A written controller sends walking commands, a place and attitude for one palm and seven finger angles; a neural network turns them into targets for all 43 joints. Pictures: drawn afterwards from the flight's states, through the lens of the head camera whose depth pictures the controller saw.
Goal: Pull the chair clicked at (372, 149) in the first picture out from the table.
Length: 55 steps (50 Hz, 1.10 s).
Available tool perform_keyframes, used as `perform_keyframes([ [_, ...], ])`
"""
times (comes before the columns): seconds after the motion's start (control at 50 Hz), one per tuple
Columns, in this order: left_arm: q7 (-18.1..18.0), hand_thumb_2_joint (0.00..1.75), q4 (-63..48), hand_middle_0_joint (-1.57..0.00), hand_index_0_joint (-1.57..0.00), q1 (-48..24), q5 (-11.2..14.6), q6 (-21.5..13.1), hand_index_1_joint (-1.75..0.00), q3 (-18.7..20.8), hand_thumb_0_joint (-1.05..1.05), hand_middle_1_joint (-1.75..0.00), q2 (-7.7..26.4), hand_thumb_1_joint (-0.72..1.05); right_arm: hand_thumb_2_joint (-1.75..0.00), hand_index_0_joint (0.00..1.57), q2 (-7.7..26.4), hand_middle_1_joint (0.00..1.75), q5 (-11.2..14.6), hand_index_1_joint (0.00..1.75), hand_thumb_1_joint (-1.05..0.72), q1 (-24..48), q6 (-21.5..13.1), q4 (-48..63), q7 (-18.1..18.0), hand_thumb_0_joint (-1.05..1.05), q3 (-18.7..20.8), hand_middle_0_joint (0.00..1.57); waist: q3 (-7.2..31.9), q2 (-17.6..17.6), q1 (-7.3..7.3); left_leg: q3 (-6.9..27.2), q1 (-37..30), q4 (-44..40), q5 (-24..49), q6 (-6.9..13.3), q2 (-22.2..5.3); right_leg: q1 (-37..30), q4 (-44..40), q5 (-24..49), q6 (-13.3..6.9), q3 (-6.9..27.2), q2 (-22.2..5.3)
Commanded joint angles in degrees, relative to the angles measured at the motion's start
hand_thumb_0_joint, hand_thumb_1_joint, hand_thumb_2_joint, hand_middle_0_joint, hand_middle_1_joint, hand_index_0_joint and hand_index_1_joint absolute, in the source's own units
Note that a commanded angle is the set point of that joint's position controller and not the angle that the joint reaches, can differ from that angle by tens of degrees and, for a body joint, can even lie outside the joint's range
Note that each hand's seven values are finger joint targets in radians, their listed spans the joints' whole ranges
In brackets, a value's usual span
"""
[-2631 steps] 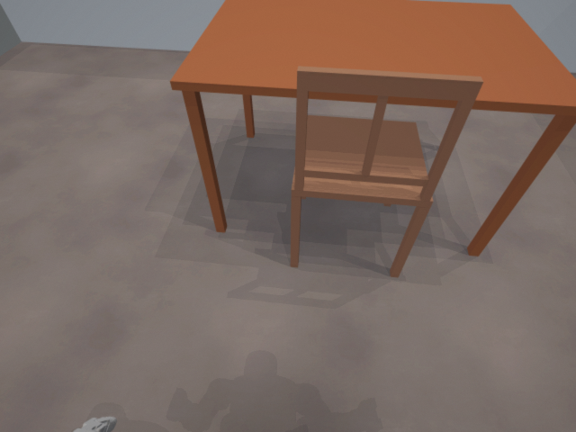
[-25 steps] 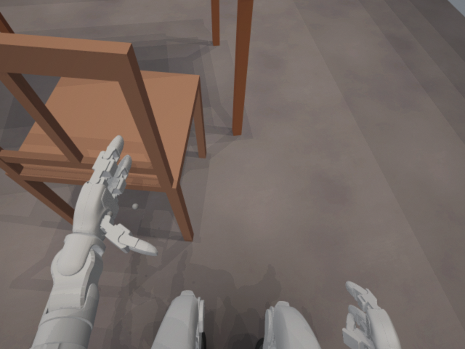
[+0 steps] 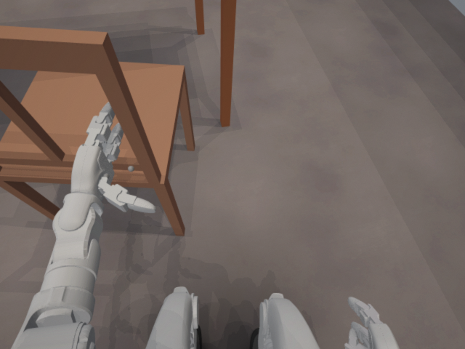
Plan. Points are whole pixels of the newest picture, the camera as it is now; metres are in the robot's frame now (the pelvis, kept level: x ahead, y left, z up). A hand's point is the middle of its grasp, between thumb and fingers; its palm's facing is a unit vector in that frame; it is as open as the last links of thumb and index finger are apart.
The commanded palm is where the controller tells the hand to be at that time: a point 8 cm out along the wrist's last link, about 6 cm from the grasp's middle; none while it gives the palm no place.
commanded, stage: push the fingers through the gap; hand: left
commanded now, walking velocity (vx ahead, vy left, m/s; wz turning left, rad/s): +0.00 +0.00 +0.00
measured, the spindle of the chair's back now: (23, 119) +0.50 +0.40 +0.03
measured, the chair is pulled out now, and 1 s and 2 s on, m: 0.30 0.30 0.31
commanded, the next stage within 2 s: hook a spindle and tug to test in 1.02 s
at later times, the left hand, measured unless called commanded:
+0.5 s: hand (139, 147) +0.44 +0.17 +0.04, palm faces -0.02 -1.00 -0.04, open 16.9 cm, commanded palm +0.42 +0.23 +0.04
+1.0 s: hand (136, 142) +0.45 +0.18 +0.04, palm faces -0.02 -1.00 -0.03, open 16.9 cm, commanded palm +0.43 +0.23 +0.04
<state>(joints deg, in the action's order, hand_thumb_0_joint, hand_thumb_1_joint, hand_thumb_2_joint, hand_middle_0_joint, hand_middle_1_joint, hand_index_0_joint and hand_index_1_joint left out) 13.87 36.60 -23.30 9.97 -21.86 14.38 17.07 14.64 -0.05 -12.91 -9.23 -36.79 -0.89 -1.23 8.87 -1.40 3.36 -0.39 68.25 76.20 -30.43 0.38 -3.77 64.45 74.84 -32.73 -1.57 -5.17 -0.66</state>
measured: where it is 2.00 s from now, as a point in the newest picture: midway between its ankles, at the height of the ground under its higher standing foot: outside the picture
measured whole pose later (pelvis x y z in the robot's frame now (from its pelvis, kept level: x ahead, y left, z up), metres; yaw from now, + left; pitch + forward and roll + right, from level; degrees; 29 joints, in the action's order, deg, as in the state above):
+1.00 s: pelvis +0.00 +0.00 +0.00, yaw -1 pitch +24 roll -3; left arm 14.0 51.5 -37.0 7.4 -24.3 18.6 20.8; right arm 14.9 -0.6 -15.3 -6.0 -38.2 0.4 -1.2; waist 8.6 -1.5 5.6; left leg -0.4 71.0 76.5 -30.1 0.5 -4.2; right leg 67.3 74.8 -32.0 -1.5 -4.9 -0.1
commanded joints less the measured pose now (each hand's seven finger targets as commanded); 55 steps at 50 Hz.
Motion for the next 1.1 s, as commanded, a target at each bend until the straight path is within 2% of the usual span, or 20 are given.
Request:
perform_keyframes([
  [0.0,-0.33,0.30,-10.21,-0.06,-0.06,-16.02,0.78,-4.25,-0.08,3.63,0.00,-0.08,10.46,-0.50,-0.90,0.20,8.86,0.30,0.32,0.30,-0.90,-3.12,-1.99,5.70,-0.65,0.00,3.68,0.20,25.93,-1.13,0.02,3.15,-20.18,-9.37,14.31,0.11,3.29,-10.84,-10.67,16.67,0.32,4.12,2.51],
  [0.08,-0.22,0.30,-8.15,-0.06,-0.06,-19.19,0.38,-4.52,-0.08,4.38,0.00,-0.08,11.91,-0.50,-0.90,0.20,8.83,0.30,0.27,0.30,-0.90,-3.62,-1.42,5.12,-0.73,0.00,3.67,0.20,24.97,-1.12,0.66,2.81,-18.24,-8.92,13.68,0.26,3.32,-11.14,-10.81,16.71,0.48,4.67,2.44],
  [0.24,-1.03,0.30,-4.87,-0.06,-0.06,-27.03,-0.73,-5.69,-0.08,2.49,0.00,-0.08,10.81,-0.50,-0.90,0.20,8.97,0.30,0.10,0.30,-0.90,-4.81,-1.01,3.92,-0.50,0.00,3.72,0.20,25.03,-3.11,2.09,3.55,-20.59,-8.98,13.22,0.14,3.19,-7.63,-10.77,15.29,0.38,4.13,2.55],
  [0.34,-1.73,0.30,-2.83,-0.06,-0.06,-28.12,-1.44,-6.00,-0.08,4.48,0.00,-0.08,12.74,-0.50,-0.90,0.20,9.20,0.30,-0.27,0.30,-0.90,-5.73,-0.49,3.82,-0.22,0.00,3.87,0.20,28.30,-2.66,1.72,3.49,-21.25,-8.42,15.85,0.16,3.20,-8.77,-9.97,17.85,0.34,4.11,2.55],
  [0.4,-1.58,0.30,-1.63,-0.06,-0.06,-29.09,-1.82,-5.99,-0.08,3.65,0.00,-0.08,12.08,-0.50,-0.90,0.20,9.03,0.30,-0.18,0.30,-0.90,-6.04,-0.18,3.76,0.10,0.00,3.76,0.20,27.53,-3.50,2.02,3.46,-21.35,-8.54,15.95,0.07,3.13,-8.24,-10.10,17.82,0.34,4.01,2.61],
  [0.46,-1.46,0.30,0.17,-0.06,-0.06,-30.31,-1.78,-5.93,-0.08,5.92,0.00,-0.08,14.97,-0.50,-0.90,0.20,9.47,0.30,-0.33,0.30,-0.90,-6.62,0.18,3.72,0.03,0.00,3.72,0.20,27.56,-1.29,2.25,3.16,-18.71,-7.85,15.61,0.48,3.22,-9.99,-10.11,18.47,0.40,4.57,2.71],
  [0.5,-1.15,0.30,1.21,-0.06,-0.06,-32.12,-1.96,-6.11,-0.08,6.35,0.00,-0.08,15.88,-0.50,-0.90,0.20,9.24,0.30,-0.30,0.30,-0.90,-6.51,0.40,3.44,0.00,0.00,3.46,0.20,26.72,-2.23,2.26,2.80,-17.15,-7.60,14.37,0.40,3.23,-10.17,-10.23,17.74,0.48,4.95,2.57],
  [0.58,-0.47,0.30,1.58,-0.06,-0.06,-36.02,-1.74,-6.76,-0.08,4.38,0.00,-0.08,13.64,-0.50,-0.90,0.20,9.08,0.30,-0.32,0.30,-0.90,-6.96,0.17,3.09,0.07,0.00,3.51,0.20,28.50,-4.07,3.31,3.21,-19.54,-7.19,15.70,0.46,3.16,-8.41,-9.96,18.44,0.40,4.69,2.62],
  [0.62,-0.16,0.30,4.24,-0.06,-0.06,-33.67,-1.73,-6.40,-0.08,6.23,0.00,-0.08,15.65,-0.50,-0.90,0.20,9.59,0.30,-0.32,0.30,-0.90,-7.53,0.42,2.85,0.13,0.00,3.68,0.20,27.71,-2.50,2.75,3.09,-18.53,-7.27,14.88,0.39,3.13,-8.92,-10.32,17.61,0.40,4.76,2.75],
  [0.68,0.25,0.30,4.54,-0.06,-0.06,-34.21,-1.73,-6.16,-0.08,4.66,0.00,-0.08,13.71,-0.50,-0.90,0.20,9.34,0.30,-0.21,0.30,-0.90,-7.52,0.61,3.15,0.32,0.00,3.56,0.20,27.54,-2.86,2.98,3.14,-18.60,-7.53,14.97,0.54,3.14,-8.58,-10.31,17.72,0.36,4.60,2.70],
  [0.72,0.10,0.30,4.48,-0.06,-0.06,-33.44,-1.89,-5.92,-0.08,7.23,0.00,-0.08,17.04,-0.50,-0.90,0.20,9.78,0.30,-0.29,0.30,-0.90,-7.90,0.99,3.11,0.31,0.00,3.69,0.20,28.70,-2.53,2.37,2.94,-17.93,-7.20,15.28,0.58,3.08,-9.71,-10.14,18.16,0.40,4.88,2.66],
  [0.74,0.16,0.30,4.18,-0.06,-0.06,-34.00,-1.84,-5.85,-0.08,5.95,0.00,-0.08,15.50,-0.50,-0.90,0.20,9.45,0.30,-0.24,0.30,-0.90,-7.71,1.07,3.34,0.33,0.00,3.52,0.20,28.01,-1.99,2.77,3.02,-17.80,-7.44,14.96,0.61,3.11,-9.58,-10.26,17.91,0.48,4.68,2.68],
  [0.8,-0.15,0.30,2.76,-0.06,-0.06,-34.93,-1.71,-6.34,-0.08,7.79,0.00,-0.08,17.78,-0.50,-0.90,0.20,9.59,0.30,-0.30,0.30,-0.90,-7.76,1.12,3.29,0.30,0.00,3.57,0.20,28.75,-2.51,2.46,2.85,-17.69,-7.19,15.34,0.64,3.04,-10.40,-10.28,18.44,0.49,5.06,2.68],
  [0.88,-0.23,0.30,1.53,-0.06,-0.06,-34.68,-1.81,-6.74,-0.08,5.15,0.00,-0.08,14.46,-0.50,-0.90,0.20,9.17,0.30,-0.19,0.30,-0.90,-7.61,1.06,3.46,0.48,0.00,3.56,0.20,29.15,-4.58,2.82,3.37,-20.71,-7.92,15.88,0.38,2.95,-8.24,-10.22,17.82,0.35,4.30,2.89],
  [0.9,-0.33,0.30,2.08,-0.06,-0.06,-34.67,-1.77,-6.71,-0.08,6.58,0.00,-0.08,16.27,-0.50,-0.90,0.20,9.56,0.30,-0.25,0.30,-0.90,-7.75,1.15,2.94,0.40,0.00,3.65,0.20,28.50,-3.89,2.60,3.47,-20.04,-7.90,15.22,0.33,2.82,-8.35,-10.37,17.23,0.36,4.34,2.85],
  [0.94,-0.31,0.30,2.69,-0.06,-0.06,-35.11,-1.89,-6.51,-0.08,5.81,0.00,-0.08,15.63,-0.50,-0.90,0.20,9.60,0.30,-0.19,0.30,-0.90,-7.69,1.26,2.90,0.35,0.00,3.55,0.20,27.40,-2.84,3.13,3.51,-19.05,-8.24,13.82,0.48,2.93,-8.24,-10.70,16.02,0.42,4.30,2.81],
  [0.96,-0.39,0.30,3.08,-0.06,-0.06,-34.43,-2.01,-6.48,-0.08,6.67,0.00,-0.08,16.47,-0.50,-0.90,0.20,9.83,0.30,-0.28,0.30,-0.90,-7.92,1.16,3.08,0.29,0.00,3.69,0.20,27.85,-3.00,2.64,3.57,-19.26,-8.11,14.35,0.49,2.96,-8.29,-10.44,16.37,0.24,4.39,2.89],
  [0.98,-0.35,0.30,2.20,-0.06,-0.06,-35.10,-1.92,-6.53,-0.08,5.31,0.00,-0.08,15.06,-0.50,-0.90,0.20,9.50,0.30,-0.24,0.30,-0.90,-7.59,1.12,3.09,0.37,0.00,3.51,0.20,28.30,-4.42,2.82,3.54,-20.02,-8.22,14.27,0.38,2.98,-7.86,-10.46,16.19,0.30,4.29,2.82],
  [1.04,-0.45,0.30,3.62,-0.06,-0.06,-35.03,-1.98,-6.45,-0.08,4.67,0.00,-0.08,14.22,-0.50,-0.90,0.20,9.54,0.30,-0.21,0.30,-0.90,-7.62,1.25,2.91,0.42,0.00,3.52,0.20,26.37,-3.38,3.19,3.83,-19.90,-8.76,13.53,0.29,2.93,-7.07,-10.82,15.31,0.25,3.91,2.88],
  [1.08,-0.63,0.30,3.34,-0.06,-0.06,-36.59,-2.25,-6.80,-0.08,4.58,0.00,-0.08,14.39,-0.50,-0.90,0.20,9.75,0.30,-0.33,0.30,-0.90,-7.69,1.18,2.66,0.30,0.00,3.67,0.20,27.35,-4.23,3.50,4.07,-20.81,-8.36,14.05,0.28,2.85,-5.81,-10.35,15.47,0.24,3.78,2.76],
])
